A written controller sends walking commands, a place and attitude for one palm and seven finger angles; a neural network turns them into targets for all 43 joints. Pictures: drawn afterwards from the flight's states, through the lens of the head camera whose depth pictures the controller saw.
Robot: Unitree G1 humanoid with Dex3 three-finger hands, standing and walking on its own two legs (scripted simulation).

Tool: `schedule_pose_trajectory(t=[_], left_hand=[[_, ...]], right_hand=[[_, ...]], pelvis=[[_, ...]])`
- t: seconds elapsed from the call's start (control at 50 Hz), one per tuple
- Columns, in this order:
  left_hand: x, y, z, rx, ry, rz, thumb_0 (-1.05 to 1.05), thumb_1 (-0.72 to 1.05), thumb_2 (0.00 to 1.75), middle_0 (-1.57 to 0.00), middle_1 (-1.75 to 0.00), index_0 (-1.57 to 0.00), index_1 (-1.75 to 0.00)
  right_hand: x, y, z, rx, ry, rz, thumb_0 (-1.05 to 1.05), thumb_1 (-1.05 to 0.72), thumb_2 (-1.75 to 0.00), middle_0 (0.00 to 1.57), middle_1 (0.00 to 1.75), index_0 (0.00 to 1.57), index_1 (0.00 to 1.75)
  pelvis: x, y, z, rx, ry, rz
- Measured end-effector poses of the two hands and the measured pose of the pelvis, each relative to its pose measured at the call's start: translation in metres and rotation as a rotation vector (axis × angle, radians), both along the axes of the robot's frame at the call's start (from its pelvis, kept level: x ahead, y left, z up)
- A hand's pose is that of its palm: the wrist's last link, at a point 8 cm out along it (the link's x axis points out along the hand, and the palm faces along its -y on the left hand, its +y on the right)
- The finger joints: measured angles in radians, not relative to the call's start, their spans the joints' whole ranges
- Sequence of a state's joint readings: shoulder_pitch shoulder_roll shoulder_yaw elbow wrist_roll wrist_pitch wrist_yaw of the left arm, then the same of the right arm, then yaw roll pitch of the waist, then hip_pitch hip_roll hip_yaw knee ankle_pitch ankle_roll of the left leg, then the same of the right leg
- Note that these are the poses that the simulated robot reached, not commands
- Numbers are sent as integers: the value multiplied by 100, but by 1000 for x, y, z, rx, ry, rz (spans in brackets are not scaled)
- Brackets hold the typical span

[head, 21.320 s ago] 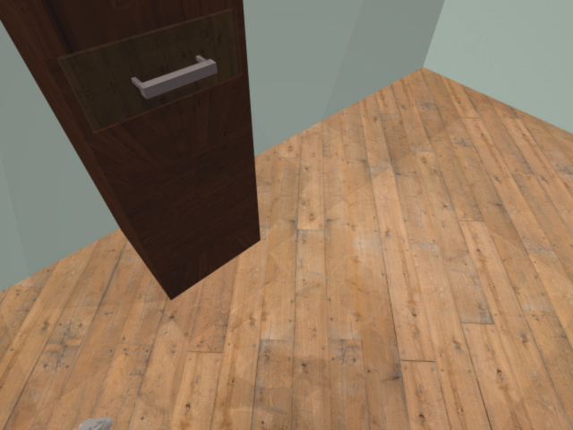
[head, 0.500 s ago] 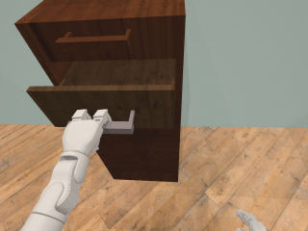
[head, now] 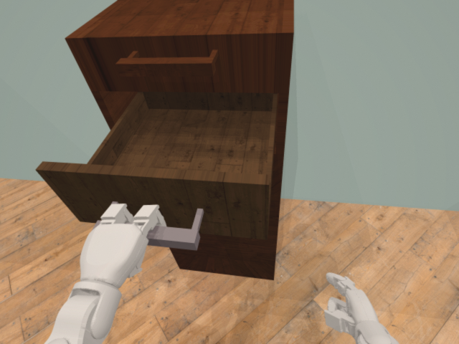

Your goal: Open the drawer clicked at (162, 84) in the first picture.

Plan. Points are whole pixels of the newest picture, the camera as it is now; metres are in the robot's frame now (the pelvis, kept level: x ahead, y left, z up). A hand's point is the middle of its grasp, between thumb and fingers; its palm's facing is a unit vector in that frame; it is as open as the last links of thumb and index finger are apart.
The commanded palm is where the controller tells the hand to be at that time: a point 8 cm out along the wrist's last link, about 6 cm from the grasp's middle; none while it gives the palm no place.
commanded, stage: pull the drawer open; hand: left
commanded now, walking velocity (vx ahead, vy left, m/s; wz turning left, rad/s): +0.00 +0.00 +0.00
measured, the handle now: (150, 222) +0.28 +0.19 +0.09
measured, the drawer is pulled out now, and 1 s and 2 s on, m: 0.24 0.29 0.29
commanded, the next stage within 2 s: open the thumb to release the handle in 0.54 s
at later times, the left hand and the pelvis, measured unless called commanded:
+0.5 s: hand (117, 300) +0.16 +0.20 +0.07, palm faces +0.04 -0.15 -0.99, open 6.2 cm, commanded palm +0.10 +0.20 +0.13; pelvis -0.01 +0.00 -0.01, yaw -3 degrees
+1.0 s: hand (113, 284) +0.17 +0.21 +0.07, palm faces +0.06 -0.13 -0.99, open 9.3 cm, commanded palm +0.13 +0.21 +0.13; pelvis +0.00 +0.00 -0.01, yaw -1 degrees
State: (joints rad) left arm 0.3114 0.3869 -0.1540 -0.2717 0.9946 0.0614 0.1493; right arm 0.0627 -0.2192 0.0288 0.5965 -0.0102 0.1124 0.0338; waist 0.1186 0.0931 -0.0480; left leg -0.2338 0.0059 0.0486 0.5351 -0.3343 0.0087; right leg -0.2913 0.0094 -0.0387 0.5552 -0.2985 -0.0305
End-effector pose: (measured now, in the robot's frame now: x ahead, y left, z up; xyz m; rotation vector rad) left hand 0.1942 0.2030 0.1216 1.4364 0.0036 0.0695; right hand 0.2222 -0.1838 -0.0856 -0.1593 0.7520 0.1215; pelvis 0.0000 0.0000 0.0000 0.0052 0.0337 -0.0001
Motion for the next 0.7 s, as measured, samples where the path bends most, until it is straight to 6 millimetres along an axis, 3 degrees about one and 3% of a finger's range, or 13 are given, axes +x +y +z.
schedule_pose_trajectory(t=[0.2, 0.34, 0.5, 0.7], left_hand=[[-32, 0, 1, -9, 9, 2, 6, 67, 79, -29, -135, -39, -131], [-60, 0, 2, -13, 18, 2, 6, 67, 77, -29, -135, -39, -131], [-62, 0, 1, -14, 4, -5, 5, 68, 76, -27, -135, -37, -128], [-57, 6, -1, 29, -18, 1, 4, 67, 78, -30, -134, -37, -129]], right_hand=[[-32, -21, -7, -14, 29, -52, 1, -90, -90, 20, 30, 20, 30], [-39, -35, -4, -36, 8, -76, 1, -90, -90, 20, 30, 20, 30], [-35, -38, 0, -35, -25, -85, 1, -90, -90, 20, 30, 20, 30], [-25, -26, -8, -33, -10, -58, 1, -90, -90, 20, 30, 20, 30]], pelvis=[[-7, -2, -1, 0, -2, -22], [-10, -2, -4, -2, 2, -34], [-9, 0, -7, -2, 16, -45], [-4, 3, -10, -3, 23, -31]])
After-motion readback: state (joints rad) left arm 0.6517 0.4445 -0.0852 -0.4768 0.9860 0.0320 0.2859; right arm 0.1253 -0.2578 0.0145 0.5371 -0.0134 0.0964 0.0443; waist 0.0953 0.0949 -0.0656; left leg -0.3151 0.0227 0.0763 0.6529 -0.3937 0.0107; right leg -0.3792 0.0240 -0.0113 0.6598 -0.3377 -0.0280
